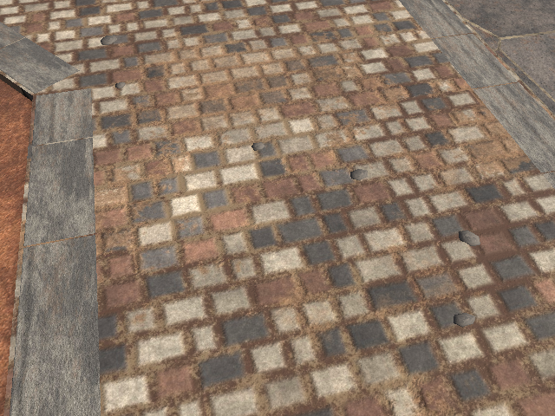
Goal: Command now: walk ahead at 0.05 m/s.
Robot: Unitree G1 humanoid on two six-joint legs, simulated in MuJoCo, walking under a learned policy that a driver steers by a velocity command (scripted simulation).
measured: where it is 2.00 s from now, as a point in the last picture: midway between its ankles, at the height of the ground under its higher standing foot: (272, 292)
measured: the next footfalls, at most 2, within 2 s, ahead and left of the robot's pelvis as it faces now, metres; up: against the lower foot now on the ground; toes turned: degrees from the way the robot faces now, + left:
right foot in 0.06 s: +0.06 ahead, -0.12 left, +0.00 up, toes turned +0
right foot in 0.82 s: +0.43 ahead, -0.07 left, +0.00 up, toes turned -3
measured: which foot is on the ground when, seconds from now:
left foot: down 0.00-0.84, up 0.86-1.00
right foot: up 0.00-0.04, down 0.06-0.36, up 0.38-0.80, down 0.82-1.00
